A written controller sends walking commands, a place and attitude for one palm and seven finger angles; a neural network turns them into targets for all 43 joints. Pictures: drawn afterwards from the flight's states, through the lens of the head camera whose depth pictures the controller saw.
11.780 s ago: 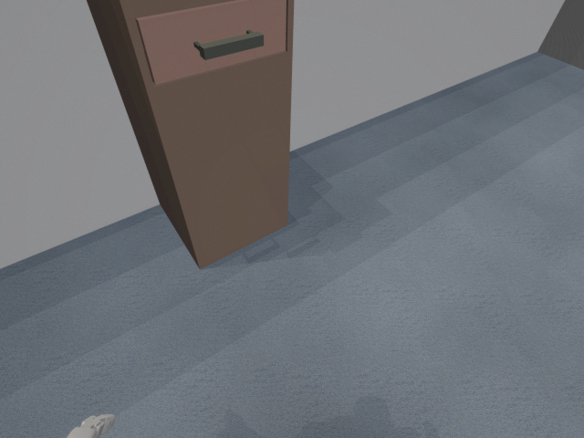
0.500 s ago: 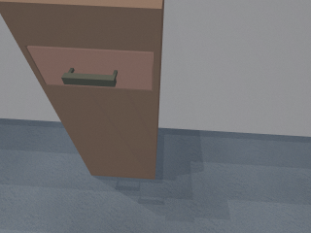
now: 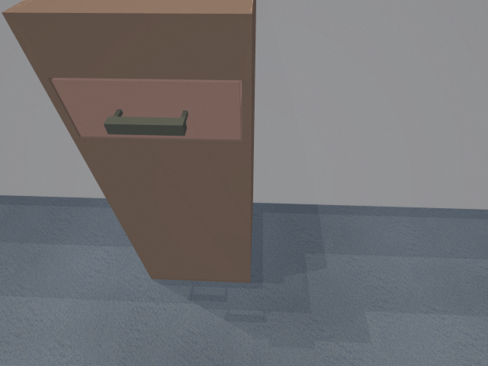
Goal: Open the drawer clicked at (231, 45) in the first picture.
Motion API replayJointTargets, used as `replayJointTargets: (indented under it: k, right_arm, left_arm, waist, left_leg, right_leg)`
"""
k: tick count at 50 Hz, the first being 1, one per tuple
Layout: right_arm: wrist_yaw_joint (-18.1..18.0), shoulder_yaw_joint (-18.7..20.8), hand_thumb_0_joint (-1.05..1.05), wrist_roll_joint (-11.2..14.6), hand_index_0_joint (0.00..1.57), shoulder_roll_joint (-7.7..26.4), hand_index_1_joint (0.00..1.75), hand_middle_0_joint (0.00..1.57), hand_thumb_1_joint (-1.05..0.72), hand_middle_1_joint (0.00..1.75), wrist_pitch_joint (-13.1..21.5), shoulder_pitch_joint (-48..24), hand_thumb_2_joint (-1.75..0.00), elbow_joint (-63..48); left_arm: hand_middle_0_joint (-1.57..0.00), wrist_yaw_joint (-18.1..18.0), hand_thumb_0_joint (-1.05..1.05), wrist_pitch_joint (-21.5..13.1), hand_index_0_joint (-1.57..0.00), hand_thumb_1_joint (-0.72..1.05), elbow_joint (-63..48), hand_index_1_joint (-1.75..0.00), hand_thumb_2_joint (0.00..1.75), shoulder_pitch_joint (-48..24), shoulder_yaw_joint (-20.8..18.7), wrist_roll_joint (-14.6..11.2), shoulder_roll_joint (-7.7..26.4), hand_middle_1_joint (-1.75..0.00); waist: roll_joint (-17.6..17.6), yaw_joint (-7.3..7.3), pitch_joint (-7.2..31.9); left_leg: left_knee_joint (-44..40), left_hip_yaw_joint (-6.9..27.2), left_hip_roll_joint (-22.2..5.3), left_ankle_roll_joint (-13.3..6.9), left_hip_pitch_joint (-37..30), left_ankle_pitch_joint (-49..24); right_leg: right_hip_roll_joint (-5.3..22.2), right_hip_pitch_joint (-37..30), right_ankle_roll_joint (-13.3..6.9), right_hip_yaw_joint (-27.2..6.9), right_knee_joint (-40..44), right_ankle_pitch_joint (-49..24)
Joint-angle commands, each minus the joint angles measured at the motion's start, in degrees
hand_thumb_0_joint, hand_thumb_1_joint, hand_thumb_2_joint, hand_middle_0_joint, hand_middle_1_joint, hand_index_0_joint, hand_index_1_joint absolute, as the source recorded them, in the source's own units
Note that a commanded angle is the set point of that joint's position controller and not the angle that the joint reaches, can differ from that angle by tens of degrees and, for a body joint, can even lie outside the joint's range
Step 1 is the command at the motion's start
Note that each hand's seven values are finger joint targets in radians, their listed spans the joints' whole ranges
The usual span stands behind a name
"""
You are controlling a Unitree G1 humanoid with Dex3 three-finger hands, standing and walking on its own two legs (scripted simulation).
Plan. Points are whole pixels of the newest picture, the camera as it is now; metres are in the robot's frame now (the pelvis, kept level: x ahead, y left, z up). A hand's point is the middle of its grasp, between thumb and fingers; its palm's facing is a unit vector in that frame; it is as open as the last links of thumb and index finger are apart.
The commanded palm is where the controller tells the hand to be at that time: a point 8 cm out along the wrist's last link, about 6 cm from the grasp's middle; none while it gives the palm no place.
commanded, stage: look again from close up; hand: left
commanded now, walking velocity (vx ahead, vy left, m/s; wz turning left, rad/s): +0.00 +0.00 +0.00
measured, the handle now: (149, 120) +0.56 +0.24 +0.10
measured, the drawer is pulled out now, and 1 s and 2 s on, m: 0.00 0.00 0.00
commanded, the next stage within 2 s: shuffle to correct the standing spot in 0.06 s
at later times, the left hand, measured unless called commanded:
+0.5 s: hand out of the picture +0.00 +0.17 -0.19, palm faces +0.06 -0.98 -0.17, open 7.4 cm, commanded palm none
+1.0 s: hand out of the picture +0.07 +0.23 -0.17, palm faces +0.05 -0.97 -0.25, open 7.4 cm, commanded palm none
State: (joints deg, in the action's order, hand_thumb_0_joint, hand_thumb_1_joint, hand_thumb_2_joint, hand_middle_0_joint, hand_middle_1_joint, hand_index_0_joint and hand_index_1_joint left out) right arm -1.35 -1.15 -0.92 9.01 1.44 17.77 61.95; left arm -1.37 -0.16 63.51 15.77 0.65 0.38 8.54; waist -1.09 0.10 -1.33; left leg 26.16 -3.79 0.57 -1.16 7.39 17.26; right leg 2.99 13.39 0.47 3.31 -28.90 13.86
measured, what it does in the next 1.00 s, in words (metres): stands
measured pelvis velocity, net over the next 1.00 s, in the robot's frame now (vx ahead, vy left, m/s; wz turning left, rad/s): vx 0.02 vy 0.04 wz -0.01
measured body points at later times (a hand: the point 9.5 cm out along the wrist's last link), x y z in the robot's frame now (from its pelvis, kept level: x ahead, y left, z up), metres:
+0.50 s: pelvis +0.03 +0.01 -0.01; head +0.05 +0.01 +0.44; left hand +0.00 +0.22 -0.17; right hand +0.01 -0.22 -0.16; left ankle -0.03 +0.10 -0.74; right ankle +0.02 -0.12 -0.74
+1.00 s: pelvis +0.02 +0.04 -0.01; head +0.00 +0.03 +0.44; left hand +0.07 +0.28 -0.15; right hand +0.05 -0.20 -0.16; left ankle -0.02 +0.10 -0.74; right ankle +0.02 -0.12 -0.74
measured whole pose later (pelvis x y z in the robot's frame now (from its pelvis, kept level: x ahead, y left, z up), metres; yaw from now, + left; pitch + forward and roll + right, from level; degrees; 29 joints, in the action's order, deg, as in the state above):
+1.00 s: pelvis +0.02 +0.04 -0.01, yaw -1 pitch -3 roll +0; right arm -1.9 0.9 -1.2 10.3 0.4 15.8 58.6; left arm -2.7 1.5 56.3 15.3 -1.2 0.4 10.5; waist -0.8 -0.2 -0.4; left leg 29.7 -6.5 2.3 -4.1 5.9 21.0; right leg 4.8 11.2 3.3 1.6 -31.5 16.9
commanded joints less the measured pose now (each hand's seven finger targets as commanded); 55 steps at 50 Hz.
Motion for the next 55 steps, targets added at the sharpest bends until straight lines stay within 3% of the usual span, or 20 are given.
replayJointTargets:
  k: [1,5,8,13,17,19,20,21,22,23,24,25,27,28,29,32,35,41,47,55]
  right_arm:
    - [-0.44,0.80,0.00,0.12,0.20,5.37,0.30,0.20,-0.90,0.30,0.80,3.29,-0.90,-1.12]
    - [-0.55,0.78,0.00,0.18,0.20,4.75,0.30,0.20,-0.90,0.30,0.93,3.64,-0.90,-0.02]
    - [-0.62,0.74,0.00,0.28,0.20,4.25,0.30,0.20,-0.90,0.30,0.86,4.05,-0.90,0.79]
    - [-0.07,0.96,0.00,-0.24,0.20,3.45,0.30,0.20,-0.90,0.30,-0.33,5.23,-0.90,1.01]
    - [0.40,1.45,0.00,-0.42,0.20,2.60,0.30,0.20,-0.90,0.30,-1.02,5.04,-0.90,-0.19]
    - [0.54,1.63,0.00,-0.45,0.20,2.18,0.30,0.20,-0.90,0.30,-0.74,5.31,-0.90,-0.57]
    - [0.51,1.43,0.00,-0.34,0.20,1.60,0.30,0.20,-0.90,0.30,-0.47,6.61,-0.90,-0.09]
    - [1.71,2.26,0.00,-1.72,0.20,7.63,0.30,0.20,-0.90,0.30,-2.14,1.39,-0.90,-7.24]
    - [1.14,2.34,0.00,-1.61,0.20,4.96,0.30,0.20,-0.90,0.30,-0.93,4.16,-0.90,-8.14]
    - [0.55,2.26,0.00,-1.37,0.20,3.08,0.30,0.20,-0.90,0.30,-0.09,3.71,-0.90,-7.00]
    - [0.04,2.07,0.00,-0.63,0.20,4.30,0.30,0.20,-0.90,0.30,0.58,4.45,-0.90,-6.72]
    - [-0.41,2.31,0.00,-0.19,0.20,5.22,0.30,0.20,-0.90,0.30,1.00,5.10,-0.90,-6.42]
    - [-1.23,2.79,0.00,0.08,0.20,7.05,0.30,0.20,-0.90,0.30,0.77,6.43,-0.90,-6.17]
    - [-1.49,3.21,0.00,0.15,0.20,7.91,0.30,0.20,-0.90,0.30,0.58,6.91,-0.90,-6.25]
    - [-1.65,3.41,0.00,0.18,0.20,8.68,0.30,0.20,-0.90,0.30,0.33,7.13,-0.90,-6.61]
    - [-1.73,3.47,0.00,0.00,0.20,8.68,0.30,0.20,-0.90,0.30,-0.05,5.77,-0.90,-7.13]
    - [-1.72,3.62,0.00,-0.12,0.20,8.67,0.30,0.20,-0.90,0.30,-0.16,4.31,-0.90,-7.38]
    - [-1.51,3.80,0.00,-0.25,0.20,9.43,0.30,0.20,-0.90,0.30,-0.18,2.56,-0.90,-6.99]
    - [-1.02,3.48,0.00,-0.20,0.20,8.66,0.30,0.20,-0.90,0.30,-0.30,1.07,-0.90,-5.89]
    - [-0.51,2.84,0.00,0.12,0.20,7.38,0.30,0.20,-0.90,0.30,-0.47,0.77,-0.90,-3.45]
  left_arm:
    - [-0.20,-0.28,0.00,-1.00,-0.20,0.90,-1.59,-0.30,0.90,3.04,-0.97,0.13,5.40,-0.30]
    - [-0.20,-0.31,0.00,-1.28,-0.20,0.90,-1.05,-0.30,0.90,3.46,-1.10,0.11,5.13,-0.30]
    - [-0.20,-0.38,0.00,-1.31,-0.20,0.90,-0.78,-0.30,0.90,3.40,-1.13,0.13,4.95,-0.30]
    - [-0.20,-0.22,0.00,-1.03,-0.20,0.90,-1.11,-0.30,0.90,4.56,-2.10,0.66,6.08,-0.30]
    - [-0.20,-0.31,0.00,-0.86,-0.20,0.90,-1.78,-0.30,0.90,7.10,-3.73,0.81,8.66,-0.30]
    - [-0.20,-0.47,0.00,-1.14,-0.20,0.90,-2.74,-0.30,0.90,6.40,-4.38,1.02,8.76,-0.30]
    - [-0.20,-0.52,0.00,-1.13,-0.20,0.90,-3.24,-0.30,0.90,4.76,-4.30,0.97,8.30,-0.30]
    - [-0.20,-1.01,0.00,-2.03,-0.20,0.90,-6.40,-0.30,0.90,4.49,-2.88,1.31,14.11,-0.30]
    - [-0.20,-1.84,0.00,-2.13,-0.20,0.90,-6.53,-0.30,0.90,4.10,-3.92,0.95,10.78,-0.30]
    - [-0.20,-1.86,0.00,-2.27,-0.20,0.90,-6.77,-0.30,0.90,4.24,-3.96,0.79,9.16,-0.30]
    - [-0.20,-1.80,0.00,-2.30,-0.20,0.90,-7.05,-0.30,0.90,4.25,-3.27,0.50,8.15,-0.30]
    - [-0.20,-1.74,0.00,-2.03,-0.20,0.90,-6.77,-0.30,0.90,5.62,-2.95,0.47,6.70,-0.30]
    - [-0.20,-1.94,0.00,-1.28,-0.20,0.90,-6.44,-0.30,0.90,6.66,-2.25,0.54,4.77,-0.30]
    - [-0.20,-2.07,0.00,-1.04,-0.20,0.90,-6.54,-0.30,0.90,6.94,-2.33,0.47,4.83,-0.30]
    - [-0.20,-2.08,0.00,-0.83,-0.20,0.90,-6.96,-0.30,0.90,6.86,-2.49,0.38,5.09,-0.30]
    - [-0.20,-2.03,0.00,-0.21,-0.20,0.90,-7.40,-0.30,0.90,7.11,-2.74,0.29,5.43,-0.30]
    - [-0.20,-2.02,0.00,0.02,-0.20,0.90,-8.13,-0.30,0.90,6.66,-2.97,0.19,6.34,-0.30]
    - [-0.20,-1.99,0.00,0.52,-0.20,0.90,-9.72,-0.30,0.90,4.09,-3.15,0.22,7.03,-0.30]
    - [-0.20,-1.69,0.00,0.71,-0.20,0.90,-9.80,-0.30,0.90,2.78,-2.83,0.31,7.42,-0.30]
    - [-0.20,-1.32,0.00,0.77,-0.20,0.90,-7.51,-0.30,0.90,3.10,-2.12,0.36,6.46,-0.30]
  waist:
    - [0.67,0.25,-3.47]
    - [0.59,0.24,-1.57]
    - [0.81,0.17,-2.39]
    - [2.27,0.75,-5.76]
    - [10.65,1.48,-6.91]
    - [10.17,0.94,-6.79]
    - [8.71,-0.22,-6.09]
    - [6.33,-2.68,-11.92]
    - [0.08,-2.86,1.83]
    - [-2.79,-1.70,5.10]
    - [-4.51,-1.84,7.27]
    - [-7.28,-0.90,8.37]
    - [-7.55,-0.71,5.98]
    - [-7.13,-0.62,4.77]
    - [-5.83,-0.64,3.35]
    - [-2.64,-0.13,-0.10]
    - [-1.87,0.02,-0.19]
    - [-0.56,-0.01,-0.03]
    - [1.33,-0.07,-1.46]
    - [-0.19,0.04,-4.72]
  left_leg:
    - [-8.23,6.30,-6.49,-1.43,6.95,-5.40]
    - [-6.95,5.41,-6.25,-1.21,5.44,-8.04]
    - [-6.77,5.27,-6.29,-1.02,5.74,-8.36]
    - [-3.05,2.98,-3.64,-1.00,10.01,5.46]
    - [8.41,-0.51,-1.30,-0.40,13.62,6.73]
    - [10.03,0.07,-2.20,-0.44,12.34,5.21]
    - [6.12,0.61,-2.79,-0.53,8.77,3.53]
    - [10.96,3.28,-1.03,0.05,12.36,3.86]
    - [4.64,2.24,-2.63,0.27,9.16,2.51]
    - [1.96,3.24,-2.24,0.17,6.57,-2.89]
    - [1.06,5.58,-3.96,-0.26,5.16,-12.11]
    - [1.46,6.53,-6.38,-0.62,2.95,-26.81]
    - [4.27,7.46,-9.40,-1.38,-1.13,-50.71]
    - [4.65,7.32,-9.81,-1.25,-2.38,-56.44]
    - [4.56,6.90,-9.61,-1.00,-1.89,-56.61]
    - [3.17,5.70,-7.99,-0.67,2.51,-48.17]
    - [1.97,4.93,-6.86,-0.44,3.32,-41.95]
    - [-0.10,5.09,-6.82,-0.04,1.84,-41.93]
    - [-2.92,4.61,-6.21,-0.50,3.37,-27.30]
    - [-8.00,5.26,-6.31,-0.97,6.28,-9.00]
  right_leg:
    - [2.65,-2.75,-2.05,-4.04,4.33,-4.13]
    - [3.19,-3.64,-2.31,-4.48,4.22,-7.28]
    - [3.23,-3.48,-2.33,-4.50,4.37,-7.71]
    - [4.81,-0.69,-4.52,-8.62,6.96,11.51]
    - [11.52,0.93,-8.02,-18.01,15.99,23.76]
    - [13.33,3.20,-9.37,-19.13,16.53,20.43]
    - [12.22,5.19,-8.83,-15.81,14.34,16.67]
    - [9.00,7.19,-7.00,-17.35,14.06,18.70]
    - [12.09,3.07,-7.31,-14.39,7.27,13.39]
    - [8.60,-0.33,-6.48,-10.58,3.32,2.33]
    - [5.32,-3.86,-5.03,-6.36,-1.48,-10.20]
    - [3.38,-4.30,-3.58,-2.50,-5.12,-15.66]
    - [0.94,-0.31,-2.02,0.83,-6.40,-9.81]
    - [0.35,0.76,-1.77,1.15,-5.94,-7.30]
    - [-0.03,0.87,-1.73,1.41,-5.29,-6.23]
    - [0.47,-1.80,-1.97,0.35,-5.12,-11.95]
    - [1.53,-3.32,-1.99,-0.73,-5.33,-17.28]
    - [1.23,-3.77,-1.66,-1.23,-4.80,-16.02]
    - [2.30,-4.78,-1.33,-2.38,-1.45,-14.97]
    - [2.40,-4.04,-0.41,-3.06,3.56,-6.70]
